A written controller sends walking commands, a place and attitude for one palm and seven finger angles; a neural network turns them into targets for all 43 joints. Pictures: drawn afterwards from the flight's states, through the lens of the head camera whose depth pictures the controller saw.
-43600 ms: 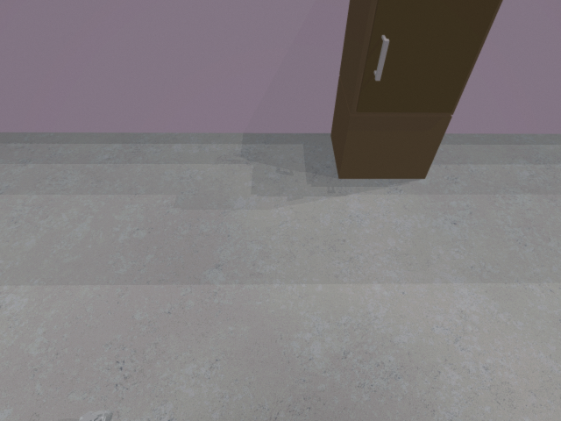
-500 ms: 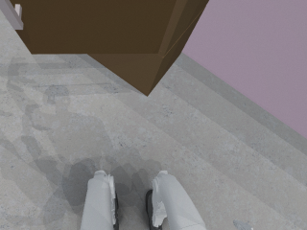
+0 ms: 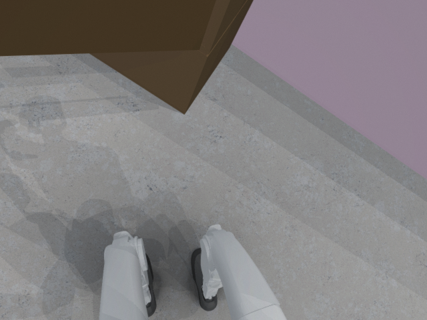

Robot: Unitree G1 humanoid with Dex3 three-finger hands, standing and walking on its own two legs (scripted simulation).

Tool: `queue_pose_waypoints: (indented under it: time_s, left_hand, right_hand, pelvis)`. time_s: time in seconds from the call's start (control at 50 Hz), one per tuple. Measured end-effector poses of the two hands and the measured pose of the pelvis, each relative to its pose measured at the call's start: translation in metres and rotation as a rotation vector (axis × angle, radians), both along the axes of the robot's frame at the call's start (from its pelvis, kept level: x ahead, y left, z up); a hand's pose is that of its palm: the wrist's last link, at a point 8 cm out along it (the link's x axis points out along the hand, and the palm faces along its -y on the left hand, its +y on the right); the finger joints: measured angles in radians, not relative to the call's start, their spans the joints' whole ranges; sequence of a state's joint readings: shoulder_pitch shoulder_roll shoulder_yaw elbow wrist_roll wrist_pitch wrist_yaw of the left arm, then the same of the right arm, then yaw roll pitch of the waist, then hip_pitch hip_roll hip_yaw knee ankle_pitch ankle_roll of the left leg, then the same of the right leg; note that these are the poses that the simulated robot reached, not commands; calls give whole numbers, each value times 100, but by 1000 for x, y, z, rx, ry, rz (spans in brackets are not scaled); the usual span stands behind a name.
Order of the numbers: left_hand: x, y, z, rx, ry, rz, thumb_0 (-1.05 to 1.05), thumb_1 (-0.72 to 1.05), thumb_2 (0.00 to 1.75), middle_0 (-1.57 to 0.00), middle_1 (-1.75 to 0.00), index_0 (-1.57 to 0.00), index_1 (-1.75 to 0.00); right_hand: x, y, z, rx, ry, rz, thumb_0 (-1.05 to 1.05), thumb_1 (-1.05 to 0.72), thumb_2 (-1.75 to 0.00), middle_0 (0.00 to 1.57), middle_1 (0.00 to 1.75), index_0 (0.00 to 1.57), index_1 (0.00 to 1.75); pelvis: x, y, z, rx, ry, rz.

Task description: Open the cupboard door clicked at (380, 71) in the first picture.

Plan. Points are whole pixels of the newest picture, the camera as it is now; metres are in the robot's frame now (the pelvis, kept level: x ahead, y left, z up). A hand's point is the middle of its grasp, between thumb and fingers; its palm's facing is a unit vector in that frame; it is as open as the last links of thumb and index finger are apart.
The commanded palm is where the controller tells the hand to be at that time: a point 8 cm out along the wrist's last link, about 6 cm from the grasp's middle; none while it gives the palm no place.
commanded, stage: move the hooked fingers beside the handle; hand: left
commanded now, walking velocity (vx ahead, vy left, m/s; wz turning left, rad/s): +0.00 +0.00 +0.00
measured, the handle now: out of the picture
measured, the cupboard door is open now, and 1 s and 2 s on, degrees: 42 42 42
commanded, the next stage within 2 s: slide the fingers in behind the handle in 0.54 s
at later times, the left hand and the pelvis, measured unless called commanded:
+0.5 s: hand out of the picture +0.54 +0.37 +0.08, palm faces +0.17 -0.98 -0.03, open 14.0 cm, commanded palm +0.55 +0.37 +0.07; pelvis +0.00 +0.00 +0.01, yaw +1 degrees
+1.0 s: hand out of the picture +0.54 +0.36 +0.07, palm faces +0.16 -0.99 -0.02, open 14.0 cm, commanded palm +0.56 +0.35 +0.07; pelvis +0.00 +0.00 +0.00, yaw +0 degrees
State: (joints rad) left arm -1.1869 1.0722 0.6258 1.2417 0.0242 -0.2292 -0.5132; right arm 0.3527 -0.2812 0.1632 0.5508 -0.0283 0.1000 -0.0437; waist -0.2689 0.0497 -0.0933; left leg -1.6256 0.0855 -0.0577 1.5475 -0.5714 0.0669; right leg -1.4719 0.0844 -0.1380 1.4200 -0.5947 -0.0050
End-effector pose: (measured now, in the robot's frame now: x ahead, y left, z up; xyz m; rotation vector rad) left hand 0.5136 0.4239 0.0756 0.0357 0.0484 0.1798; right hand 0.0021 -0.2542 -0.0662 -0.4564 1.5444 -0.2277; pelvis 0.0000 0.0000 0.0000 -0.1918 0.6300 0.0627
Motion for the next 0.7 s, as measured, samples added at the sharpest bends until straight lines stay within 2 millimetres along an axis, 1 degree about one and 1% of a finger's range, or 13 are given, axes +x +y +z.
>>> queue_pose_waypoints:
  time_s: [0.08, 0.2, 0.36, 0.5, 0.7]
  left_hand:
    - [-4, 5, 4, -4, -7, 9, -1, -50, 30, -30, -120, -30, -120]
    - [-8, 8, 9, -6, 13, 3, -1, -50, 30, -30, -120, -30, -120]
    - [-7, 0, 10, -9, 3, -17, -1, -50, 30, -30, -120, -30, -120]
    - [-7, -4, 6, -5, -3, -6, -1, -50, 30, -30, -120, -30, -120]
    - [-8, 1, 6, 5, -4, 6, -1, -50, 30, -30, -120, -30, -120]
  right_hand:
    - [0, 3, 4, 7, 7, -3, 0, -90, -89, 21, 30, 20, 30]
    - [8, 1, 12, -3, -12, 14, 0, -90, -89, 21, 30, 20, 30]
    - [22, -7, 18, -30, -56, 45, 0, -90, -89, 21, 30, 20, 30]
    - [25, -9, 14, -30, -74, 53, 0, -90, -89, 21, 30, 20, 30]
    - [14, -5, 3, -7, -48, 34, 0, -90, -89, 21, 30, 20, 30]
  pelvis:
    - [2, 1, 5, -1, -5, 3]
    - [4, 2, 11, -2, -15, 12]
    - [4, 2, 13, -2, -22, 20]
    - [1, 1, 10, 1, -25, 16]
    - [-1, -2, 3, 1, -17, 10]
